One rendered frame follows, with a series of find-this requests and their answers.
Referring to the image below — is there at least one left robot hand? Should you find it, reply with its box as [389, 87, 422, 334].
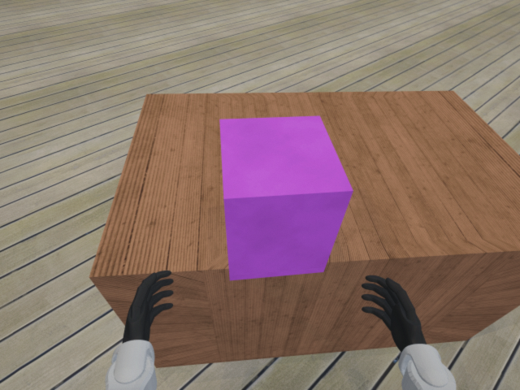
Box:
[123, 271, 174, 343]

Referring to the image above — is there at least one right robot forearm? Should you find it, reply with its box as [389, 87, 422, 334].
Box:
[398, 344, 456, 390]

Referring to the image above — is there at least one carton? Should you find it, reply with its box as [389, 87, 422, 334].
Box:
[219, 116, 353, 280]

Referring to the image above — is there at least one left robot forearm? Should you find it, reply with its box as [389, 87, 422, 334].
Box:
[105, 340, 157, 390]

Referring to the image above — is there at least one pedestal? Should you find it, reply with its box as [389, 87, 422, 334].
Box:
[89, 91, 520, 368]

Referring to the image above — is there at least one right robot hand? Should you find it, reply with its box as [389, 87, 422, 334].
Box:
[362, 275, 427, 352]

